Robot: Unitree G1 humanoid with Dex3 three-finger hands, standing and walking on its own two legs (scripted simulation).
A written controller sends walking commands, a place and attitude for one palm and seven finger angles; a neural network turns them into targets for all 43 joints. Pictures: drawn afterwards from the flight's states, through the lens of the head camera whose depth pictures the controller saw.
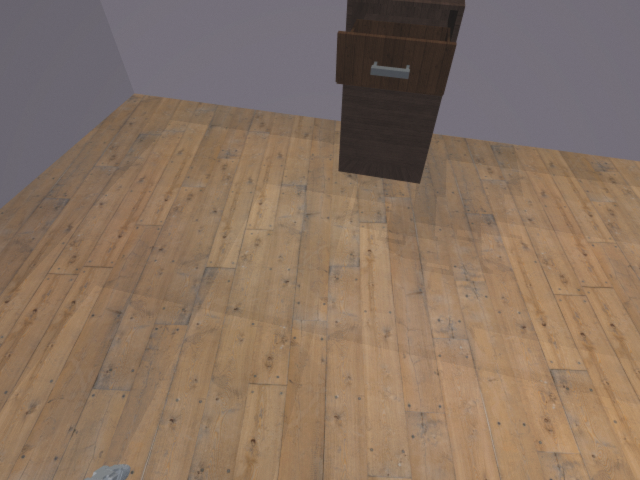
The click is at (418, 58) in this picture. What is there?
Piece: drawer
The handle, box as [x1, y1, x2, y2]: [370, 61, 409, 78]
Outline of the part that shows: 371,66 370,74 403,78 408,77 409,65 407,65 405,69 377,66 376,62 374,61 374,63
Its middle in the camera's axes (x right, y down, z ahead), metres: +0.22 -0.54 +1.23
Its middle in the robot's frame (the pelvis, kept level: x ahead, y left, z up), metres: +1.29 -0.16 -0.07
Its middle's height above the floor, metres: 0.70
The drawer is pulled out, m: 0.30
